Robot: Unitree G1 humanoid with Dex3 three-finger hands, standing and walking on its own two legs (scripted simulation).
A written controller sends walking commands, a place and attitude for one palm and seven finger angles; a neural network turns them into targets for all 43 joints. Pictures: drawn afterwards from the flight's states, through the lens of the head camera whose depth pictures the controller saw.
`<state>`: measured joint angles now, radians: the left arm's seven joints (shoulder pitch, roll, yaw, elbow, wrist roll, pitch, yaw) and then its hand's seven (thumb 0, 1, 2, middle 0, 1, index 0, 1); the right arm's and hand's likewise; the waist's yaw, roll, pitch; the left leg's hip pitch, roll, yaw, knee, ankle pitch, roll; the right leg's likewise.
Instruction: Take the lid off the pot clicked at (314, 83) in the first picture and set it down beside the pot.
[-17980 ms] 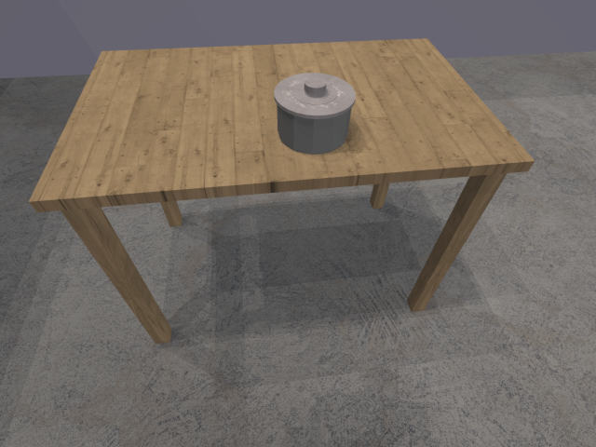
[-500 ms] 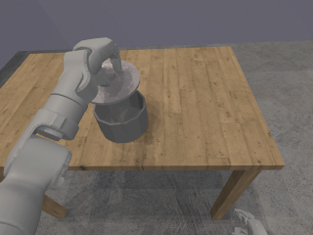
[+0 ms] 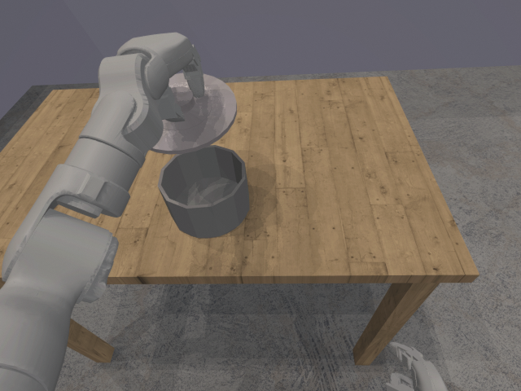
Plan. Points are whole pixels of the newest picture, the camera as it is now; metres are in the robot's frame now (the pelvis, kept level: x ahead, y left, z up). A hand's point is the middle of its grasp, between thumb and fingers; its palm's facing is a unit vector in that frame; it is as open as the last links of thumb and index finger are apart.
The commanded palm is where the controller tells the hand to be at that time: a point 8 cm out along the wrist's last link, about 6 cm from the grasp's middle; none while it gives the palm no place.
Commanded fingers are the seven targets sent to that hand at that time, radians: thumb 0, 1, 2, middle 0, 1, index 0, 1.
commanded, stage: lift the lid straight up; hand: left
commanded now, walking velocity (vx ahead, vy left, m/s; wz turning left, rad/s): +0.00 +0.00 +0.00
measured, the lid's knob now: (178, 100) +0.49 +0.13 +0.21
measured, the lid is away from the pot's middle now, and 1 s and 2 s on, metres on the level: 0.02 0.07 0.20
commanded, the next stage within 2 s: move the lid sideways beside the pot in 0.44 s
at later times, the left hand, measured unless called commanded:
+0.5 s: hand (168, 81) +0.46 +0.13 +0.26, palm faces -0.16 -0.05 -0.99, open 7.4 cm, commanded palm +0.43 +0.14 +0.33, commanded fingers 0.00 0.70 0.84 -0.95 -1.03 -0.94 -0.99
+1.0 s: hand (125, 86) +0.45 +0.19 +0.26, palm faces -0.15 -0.06 -0.99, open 7.4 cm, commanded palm +0.43 +0.19 +0.33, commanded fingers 0.00 0.70 0.84 -0.95 -1.03 -0.94 -0.99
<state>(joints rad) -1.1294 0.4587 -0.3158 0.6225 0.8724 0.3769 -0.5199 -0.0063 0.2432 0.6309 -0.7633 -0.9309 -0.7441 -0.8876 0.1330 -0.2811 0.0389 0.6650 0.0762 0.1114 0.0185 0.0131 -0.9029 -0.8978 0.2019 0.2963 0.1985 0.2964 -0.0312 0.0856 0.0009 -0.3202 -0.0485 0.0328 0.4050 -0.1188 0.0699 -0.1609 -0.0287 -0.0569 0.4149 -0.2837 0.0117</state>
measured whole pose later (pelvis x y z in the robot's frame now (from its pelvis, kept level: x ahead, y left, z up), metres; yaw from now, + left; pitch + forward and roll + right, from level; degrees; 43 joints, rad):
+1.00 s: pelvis +0.00 +0.00 +0.00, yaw +1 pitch +2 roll -1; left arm -1.15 0.58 -0.28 0.60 0.89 0.36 -0.58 -0.01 0.24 0.63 -0.77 -0.93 -0.75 -0.89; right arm 0.13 -0.30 0.04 0.65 0.09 0.13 0.01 0.01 -0.90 -0.90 0.20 0.30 0.20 0.30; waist -0.02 0.07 0.01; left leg -0.33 -0.04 0.02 0.42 -0.12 0.07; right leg -0.15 -0.02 -0.07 0.41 -0.28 0.01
